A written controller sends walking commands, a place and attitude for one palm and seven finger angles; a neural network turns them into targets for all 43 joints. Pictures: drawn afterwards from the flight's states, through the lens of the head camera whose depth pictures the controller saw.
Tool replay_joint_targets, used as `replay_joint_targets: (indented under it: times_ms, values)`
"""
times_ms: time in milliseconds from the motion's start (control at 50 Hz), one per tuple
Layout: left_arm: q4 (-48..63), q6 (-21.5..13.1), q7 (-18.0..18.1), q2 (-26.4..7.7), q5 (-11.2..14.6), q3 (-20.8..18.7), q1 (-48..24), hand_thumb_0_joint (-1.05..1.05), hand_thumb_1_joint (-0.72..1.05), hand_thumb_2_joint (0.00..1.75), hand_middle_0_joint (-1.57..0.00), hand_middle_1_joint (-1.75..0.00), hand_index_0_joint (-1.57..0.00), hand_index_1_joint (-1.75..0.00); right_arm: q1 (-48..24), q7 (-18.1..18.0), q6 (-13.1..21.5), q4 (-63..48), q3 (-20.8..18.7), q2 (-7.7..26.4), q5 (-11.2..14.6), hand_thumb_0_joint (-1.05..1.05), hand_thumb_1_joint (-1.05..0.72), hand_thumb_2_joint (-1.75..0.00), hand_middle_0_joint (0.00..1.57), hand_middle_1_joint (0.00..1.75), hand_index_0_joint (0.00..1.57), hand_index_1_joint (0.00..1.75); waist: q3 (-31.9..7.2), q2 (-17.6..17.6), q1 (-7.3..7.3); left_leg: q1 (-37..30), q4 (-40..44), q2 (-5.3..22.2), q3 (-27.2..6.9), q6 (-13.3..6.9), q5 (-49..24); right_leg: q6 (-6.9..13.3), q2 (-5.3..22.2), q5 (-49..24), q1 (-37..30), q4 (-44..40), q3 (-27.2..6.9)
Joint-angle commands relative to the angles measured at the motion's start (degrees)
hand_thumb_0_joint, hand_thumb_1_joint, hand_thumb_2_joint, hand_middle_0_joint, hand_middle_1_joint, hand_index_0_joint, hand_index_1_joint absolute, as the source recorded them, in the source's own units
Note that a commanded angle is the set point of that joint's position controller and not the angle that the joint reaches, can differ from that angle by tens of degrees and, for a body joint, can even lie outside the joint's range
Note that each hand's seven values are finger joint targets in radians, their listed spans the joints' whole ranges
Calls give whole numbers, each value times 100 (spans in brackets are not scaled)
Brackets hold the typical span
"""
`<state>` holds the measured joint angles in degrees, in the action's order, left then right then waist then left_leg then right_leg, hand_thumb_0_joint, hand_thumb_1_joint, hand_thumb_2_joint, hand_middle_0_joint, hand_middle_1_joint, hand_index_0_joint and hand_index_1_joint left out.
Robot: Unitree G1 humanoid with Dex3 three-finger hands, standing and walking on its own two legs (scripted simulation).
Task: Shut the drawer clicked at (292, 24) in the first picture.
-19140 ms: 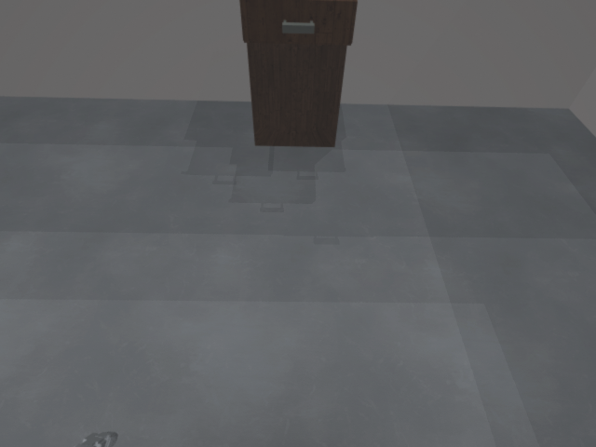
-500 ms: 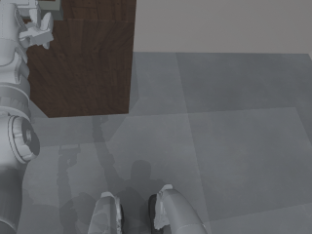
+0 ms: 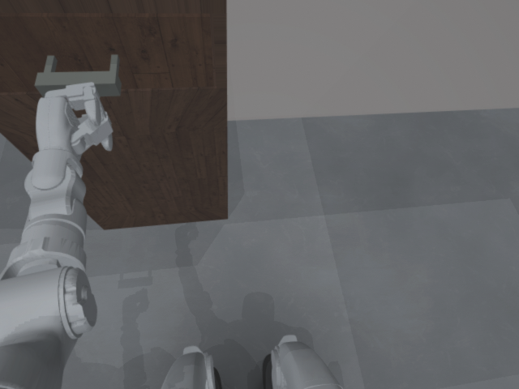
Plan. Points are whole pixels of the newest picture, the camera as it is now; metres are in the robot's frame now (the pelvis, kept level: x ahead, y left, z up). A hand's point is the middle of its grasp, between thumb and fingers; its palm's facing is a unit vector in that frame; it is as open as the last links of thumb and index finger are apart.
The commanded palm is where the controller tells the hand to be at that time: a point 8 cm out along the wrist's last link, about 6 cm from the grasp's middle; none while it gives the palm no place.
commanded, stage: draw the hand back to the body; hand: left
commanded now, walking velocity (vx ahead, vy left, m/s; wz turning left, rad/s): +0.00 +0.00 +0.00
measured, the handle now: (82, 73) +0.60 +0.23 +0.06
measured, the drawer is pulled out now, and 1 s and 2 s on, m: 0.00 0.00 0.00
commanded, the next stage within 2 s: step back with the hand held close in 1.46 s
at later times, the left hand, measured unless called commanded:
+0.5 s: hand (54, 174) +0.38 +0.21 +0.12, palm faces +0.07 -1.00 -0.04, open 3.3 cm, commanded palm +0.35 +0.25 +0.13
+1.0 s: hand out of the picture +0.26 +0.23 +0.19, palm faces +0.35 -0.88 -0.31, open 3.3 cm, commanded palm +0.21 +0.27 +0.21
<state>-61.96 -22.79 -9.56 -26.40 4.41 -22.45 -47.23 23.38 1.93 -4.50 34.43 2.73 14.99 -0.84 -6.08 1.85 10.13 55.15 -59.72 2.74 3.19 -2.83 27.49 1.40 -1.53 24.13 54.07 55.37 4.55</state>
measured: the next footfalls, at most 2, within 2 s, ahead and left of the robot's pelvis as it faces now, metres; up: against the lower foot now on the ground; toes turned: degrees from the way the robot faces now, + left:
none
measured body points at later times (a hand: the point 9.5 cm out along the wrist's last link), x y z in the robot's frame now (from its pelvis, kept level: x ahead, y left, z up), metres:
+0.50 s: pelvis +0.03 -0.01 +0.04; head +0.09 +0.00 +0.49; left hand +0.37 +0.26 +0.12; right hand +0.16 -0.25 -0.07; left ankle +0.00 +0.09 -0.67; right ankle +0.01 -0.11 -0.67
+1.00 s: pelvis +0.02 -0.01 +0.07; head +0.01 -0.04 +0.52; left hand +0.24 +0.27 +0.21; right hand +0.22 -0.22 -0.02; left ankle +0.00 +0.09 -0.67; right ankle +0.01 -0.11 -0.67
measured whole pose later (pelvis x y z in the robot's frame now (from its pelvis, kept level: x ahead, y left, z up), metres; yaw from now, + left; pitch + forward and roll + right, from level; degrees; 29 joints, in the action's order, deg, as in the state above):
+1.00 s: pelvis +0.02 -0.01 +0.07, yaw +2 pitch -3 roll +0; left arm 7.1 -3.7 5.4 -17.6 4.5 -10.3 13.8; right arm 10.3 -3.5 1.5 34.4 3.0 13.7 1.4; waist 0.5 3.7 -2.3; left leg 6.6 -24.4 -0.4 3.0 -1.5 15.2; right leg 1.7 -0.6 14.6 6.9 24.0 4.0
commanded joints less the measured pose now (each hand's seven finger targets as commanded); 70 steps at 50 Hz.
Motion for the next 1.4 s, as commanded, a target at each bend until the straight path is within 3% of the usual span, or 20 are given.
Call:
replay_joint_targets:
  times_ms: [0, 60, 100, 160, 260, 320, 440, 520, 560, 580, 600, 620, 660, 720, 760, 800, 960, 1020, 1240, 1380]
  values:
    - [1464, -542, 10, -1332, 159, -160, -2190, 0, 90, 90, -140, -160, -140, -160, 835, -74, 65, -223, -459, 1011, 11, 0, -90, -90, 20, 30, 20, 30, -2794, 583, -57, -2225, 585, -94, -557, 120, -2759, -6, -134, -2121, -1397, -498, -314]
    - [1538, -562, -54, -1028, 194, 68, -2138, 0, 90, 90, -140, -160, -140, -160, 810, -73, 37, -156, -481, 975, 16, 0, -90, -90, 20, 30, 20, 30, -2810, 614, -32, -2466, 552, -73, -586, 130, -3223, -17, -115, -2385, -1338, -478, -299]
    - [2162, -499, -128, -1206, 314, -140, -1322, 0, 90, 90, -140, -160, -140, -160, 724, -60, 19, -364, -531, 996, 72, 0, -90, -90, 20, 30, 20, 30, -3327, 750, -345, -2866, 703, -80, -568, 160, -3717, 4, -114, -2696, -1853, -560, -305]
    - [3074, -249, -231, -996, 573, -75, -62, 0, 90, 90, -140, -160, -140, -160, 531, -57, 47, -611, -545, 893, 179, 0, -90, -90, 20, 30, 20, 30, -3495, 634, -553, -3123, 905, -74, -499, 147, -4320, -21, -88, -3439, -2583, -753, -326]
    - [4091, 164, -208, -644, 916, 71, 1127, 0, 90, 90, -140, -160, -140, -160, 128, -149, 214, -771, -531, 826, 321, 0, -90, -90, 20, 30, 20, 30, -2585, 97, -580, -2890, 1349, -109, -306, 72, -3836, -81, -35, -3748, -3219, -1137, -321]
    - [4448, 251, -192, -372, 955, 336, 1154, 0, 90, 90, -140, -160, -140, -160, -136, -222, 334, -756, -493, 795, 352, 0, -90, -90, 20, 30, 20, 30, -2001, 303, -494, -3011, 1571, -132, -304, 86, -3372, -76, -27, -3261, -3032, -1333, -284]
    - [5236, 391, -386, -114, 1053, 683, 1629, 0, 90, 90, -140, -160, -140, -160, -530, -328, 620, -813, -459, 774, 378, 0, -90, -90, 20, 30, 20, 30, -1847, 388, -561, -3643, 1809, -128, -458, 120, -3379, -26, 1, -2896, -3092, -1544, -226]
    - [5495, 707, -470, -144, 1169, 556, 2317, 0, 90, 90, -140, -160, -140, -160, -888, -387, 766, -964, -405, 763, 420, 0, -90, -90, 20, 30, 20, 30, -1576, 72, -755, -3592, 2104, -166, -481, 132, -2894, -21, 40, -2622, -3371, -1748, -172]
    - [5645, 841, -467, -212, 1190, 478, 2518, 0, 90, 90, -140, -160, -140, -160, -1037, -394, 822, -1028, -344, 734, 435, 0, -90, -90, 20, 30, 20, 30, -1402, 201, -819, -3576, 2236, -207, -461, 125, -2639, 5, 54, -2486, -3491, -1834, -180]
    - [6198, 951, 242, -659, 470, 635, 2596, 0, 90, 90, -140, -160, -140, -160, -1443, -471, 735, -1082, -386, 662, 407, 0, -90, -90, 20, 30, 20, 30, -1282, 142, -1092, -3825, 2497, -232, -391, 106, -2489, 78, 204, -2213, -3734, -2208, -423]
    - [6212, 1110, 609, -251, 412, 779, 3062, 0, 90, 90, -140, -160, -140, -160, -1463, -521, 724, -1145, -366, 598, 388, 0, -90, -90, 20, 30, 20, 30, -1042, -73, -989, -3830, 2682, -202, -367, 115, -2193, 45, 223, -2010, -3776, -2369, -384]
    - [6337, 1232, 850, -90, 314, 951, 3274, 0, 90, 90, -140, -160, -140, -160, -1559, -553, 707, -1122, -334, 591, 406, 0, -90, -90, 20, 30, 20, 30, -813, 79, -1008, -3889, 2825, -174, -380, 123, -2126, 56, 236, -1939, -3845, -2460, -375]
    - [6598, 1395, 1162, -187, 208, 870, 3466, 0, 90, 90, -140, -160, -140, -160, -1639, -606, 677, -1064, -305, 593, 387, 0, -90, -90, 20, 30, 20, 30, -713, -145, -1021, -4100, 3038, -152, -371, 97, -2100, 38, 217, -1958, -4091, -2674, -396]
    - [6957, 1521, 1423, -222, 94, 811, 3550, 0, 90, 90, -140, -160, -140, -160, -1793, -654, 691, -990, -245, 556, 342, 0, -90, -90, 20, 30, 20, 30, -440, -4, -1029, -4372, 3332, -167, -344, 86, -2040, 33, 231, -1894, -4305, -2961, -398]
    - [7165, 1555, 1498, -192, 48, 831, 3651, 0, 90, 90, -140, -160, -140, -160, -1851, -673, 732, -954, -229, 531, 320, 0, -90, -90, 20, 30, 20, 30, -344, 2, -1038, -4561, 3489, -183, -342, 76, -2064, 30, 205, -1869, -4439, -3129, -419]
    - [7589, 1547, 1558, -119, 9, 883, 3908, 0, 90, 90, -140, -160, -140, -160, -1876, -652, 823, -951, -206, 504, 280, 0, -90, -90, 20, 30, 20, 30, -402, 397, -1086, -4881, 3630, -181, -370, 107, -2298, 57, 212, -2009, -4609, -3219, -380]
    - [8397, 1567, 1566, -122, 28, 587, 5542, 0, 90, 90, -140, -160, -140, -160, -2004, -552, 935, -912, -252, 483, 185, 0, -90, -90, 20, 30, 20, 30, 6, -114, -1230, -5034, 3866, -180, -305, 82, -2727, 23, 204, -2426, -5046, -3536, -368]
    - [8874, 1520, 1579, -149, 3, 478, 5794, 0, 90, 90, -140, -160, -140, -160, -2033, -527, 976, -920, -275, 453, 177, 0, -90, -90, 20, 30, 20, 30, 68, 134, -1233, -5116, 3892, -188, -297, 91, -2685, 23, 213, -2351, -5032, -3587, -377]
    - [9970, 1382, 1632, -289, 24, -32, 7474, 0, 90, 90, -140, -160, -140, -160, -2025, -540, 1230, -937, -350, 392, 166, 0, -90, -90, 20, 30, 20, 30, 437, 40, -1356, -5035, 3815, -159, -314, 102, -2604, 13, 185, -2232, -4883, -3715, -393]
    - [9830, 1300, 1655, -108, -23, 124, 7256, 0, 90, 90, -140, -160, -140, -160, -1943, -590, 1316, -856, -383, 405, 168, 0, -90, -90, 20, 30, 20, 30, 640, 47, -1265, -5009, 3850, -159, -318, 63, -2045, -7, 229, -1599, -4610, -3784, -419]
